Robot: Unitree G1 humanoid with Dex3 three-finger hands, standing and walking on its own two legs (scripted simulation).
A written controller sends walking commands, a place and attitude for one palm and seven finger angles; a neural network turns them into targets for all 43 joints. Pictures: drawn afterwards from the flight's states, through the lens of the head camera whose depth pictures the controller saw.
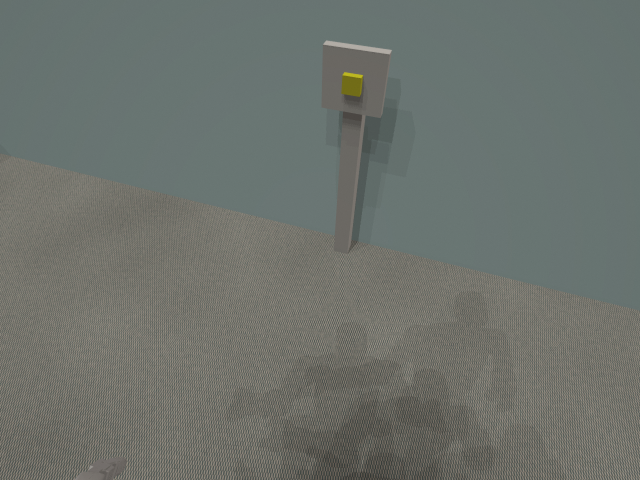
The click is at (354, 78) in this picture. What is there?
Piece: button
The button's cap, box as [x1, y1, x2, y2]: [341, 72, 362, 96]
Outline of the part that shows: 344,72 342,75 341,93 359,96 361,90 362,75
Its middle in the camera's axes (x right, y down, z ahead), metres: +0.09 -0.43 +1.06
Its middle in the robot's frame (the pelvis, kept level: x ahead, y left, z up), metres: +1.09 -0.04 -0.01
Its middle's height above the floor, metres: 0.76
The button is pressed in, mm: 0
